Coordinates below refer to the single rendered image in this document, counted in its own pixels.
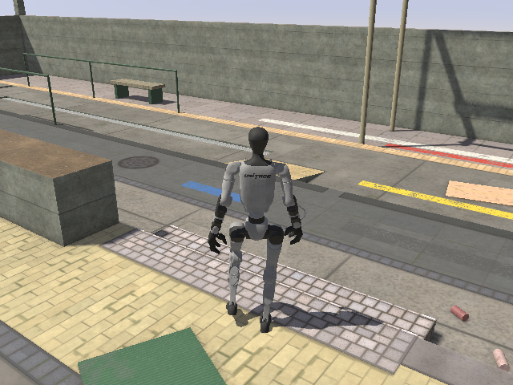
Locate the robot left hand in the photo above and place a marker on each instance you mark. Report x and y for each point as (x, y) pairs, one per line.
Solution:
(213, 243)

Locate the right robot forearm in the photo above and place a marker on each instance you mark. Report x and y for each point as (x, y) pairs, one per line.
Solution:
(294, 214)

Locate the robot left upper arm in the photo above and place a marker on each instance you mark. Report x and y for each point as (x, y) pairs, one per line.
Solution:
(228, 182)

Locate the robot right upper arm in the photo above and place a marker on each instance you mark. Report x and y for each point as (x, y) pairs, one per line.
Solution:
(286, 183)

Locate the robot right thigh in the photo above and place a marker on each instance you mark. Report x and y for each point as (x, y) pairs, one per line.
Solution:
(274, 244)

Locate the left robot forearm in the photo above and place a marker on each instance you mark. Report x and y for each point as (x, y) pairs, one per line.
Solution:
(218, 217)

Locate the robot right hand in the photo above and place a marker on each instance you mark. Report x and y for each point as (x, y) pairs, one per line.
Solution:
(292, 231)

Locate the robot right foot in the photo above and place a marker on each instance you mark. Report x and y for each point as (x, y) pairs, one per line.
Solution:
(265, 325)

